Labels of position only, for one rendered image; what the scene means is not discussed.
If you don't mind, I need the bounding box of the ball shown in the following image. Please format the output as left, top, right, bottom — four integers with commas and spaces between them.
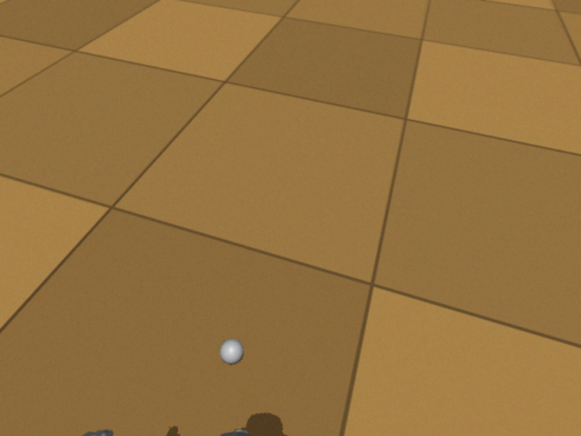
220, 339, 243, 363

